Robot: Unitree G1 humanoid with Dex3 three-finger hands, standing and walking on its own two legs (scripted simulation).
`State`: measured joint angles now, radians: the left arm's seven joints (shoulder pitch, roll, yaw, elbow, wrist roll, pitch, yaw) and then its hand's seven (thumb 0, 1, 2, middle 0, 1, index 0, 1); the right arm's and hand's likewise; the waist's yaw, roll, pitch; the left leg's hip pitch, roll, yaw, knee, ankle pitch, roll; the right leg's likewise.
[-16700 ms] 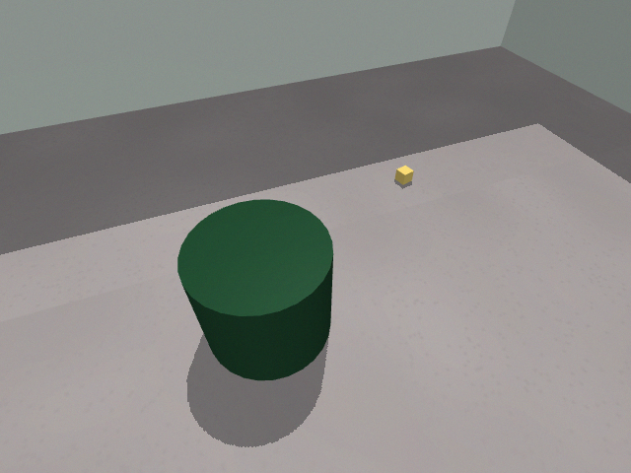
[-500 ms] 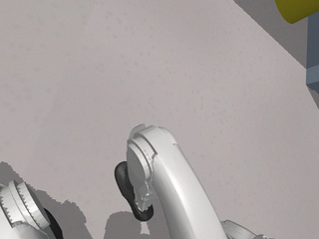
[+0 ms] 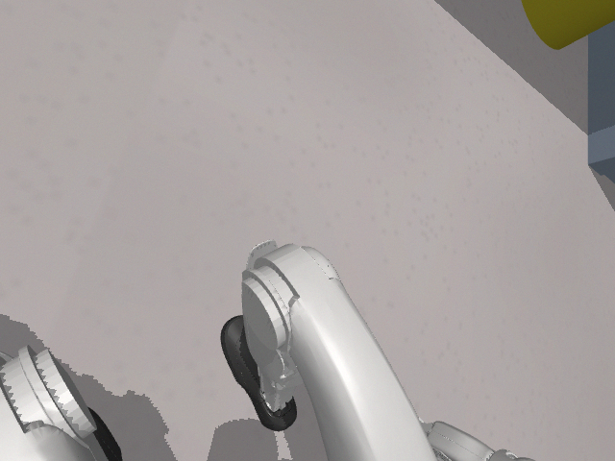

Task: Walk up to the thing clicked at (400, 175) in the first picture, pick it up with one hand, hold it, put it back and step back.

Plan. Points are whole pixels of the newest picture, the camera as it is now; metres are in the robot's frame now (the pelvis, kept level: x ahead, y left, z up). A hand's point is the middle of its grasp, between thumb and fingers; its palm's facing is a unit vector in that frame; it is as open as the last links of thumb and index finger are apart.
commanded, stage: close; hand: left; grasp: from above
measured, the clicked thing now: out of the picture +0.39 +0.35 -0.28
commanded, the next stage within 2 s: settle in 0.96 s
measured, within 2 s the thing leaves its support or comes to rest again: leaves its support in 1.42 s
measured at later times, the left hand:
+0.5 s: hand out of the picture +0.39 +0.34 -0.25, palm faces +0.03 -0.49 -0.87, open 10.5 cm
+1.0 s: hand out of the picture +0.39 +0.34 -0.25, palm faces +0.05 -0.49 -0.87, open 9.8 cm
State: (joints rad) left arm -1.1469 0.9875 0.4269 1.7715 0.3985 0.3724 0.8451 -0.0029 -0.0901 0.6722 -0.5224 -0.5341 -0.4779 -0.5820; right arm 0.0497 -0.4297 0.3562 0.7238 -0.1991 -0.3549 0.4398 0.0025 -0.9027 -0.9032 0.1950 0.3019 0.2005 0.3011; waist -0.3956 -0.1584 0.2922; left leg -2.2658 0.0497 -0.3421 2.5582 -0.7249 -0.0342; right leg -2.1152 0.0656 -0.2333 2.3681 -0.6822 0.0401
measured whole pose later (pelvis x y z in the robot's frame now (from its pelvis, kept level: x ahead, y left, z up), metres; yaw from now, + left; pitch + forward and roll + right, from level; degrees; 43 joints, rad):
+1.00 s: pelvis +0.00 +0.00 +0.00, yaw +1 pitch +21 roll -15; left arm -1.12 0.94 0.40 1.77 0.35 0.36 0.87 -0.01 0.12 0.50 -0.75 -0.28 -0.68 -0.34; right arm 0.04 -0.43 0.33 0.76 -0.21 -0.37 0.44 0.00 -0.90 -0.90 0.20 0.30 0.20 0.30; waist -0.39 -0.15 0.29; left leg -2.23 0.04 -0.34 2.56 -0.74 -0.04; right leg -2.08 0.06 -0.23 2.38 -0.71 0.04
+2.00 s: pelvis +0.00 -0.01 +0.03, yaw +4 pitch +29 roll -10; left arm -1.19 0.77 0.39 1.59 0.48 0.57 0.74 0.04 0.30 0.36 -0.89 -0.33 -0.74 -0.30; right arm 0.12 -0.36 0.15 0.88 -0.14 -0.29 0.44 0.00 -0.90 -0.90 0.20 0.30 0.20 0.30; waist -0.29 -0.03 0.10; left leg -2.27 0.06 -0.23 2.42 -0.67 -0.03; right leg -2.16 0.04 -0.16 2.30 -0.66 0.01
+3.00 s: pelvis +0.02 -0.02 +0.25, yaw +13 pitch +27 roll -2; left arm -0.73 0.31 0.12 1.12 0.45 0.80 0.54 0.01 0.24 0.40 -0.97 -0.28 -0.79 -0.28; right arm 0.14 -0.30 0.00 0.89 0.02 -0.20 0.10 0.01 -0.90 -0.90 0.20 0.30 0.20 0.30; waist -0.11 0.03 -0.25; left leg -1.53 0.08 -0.06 1.64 -0.58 -0.05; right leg -1.50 0.02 -0.05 1.63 -0.60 -0.02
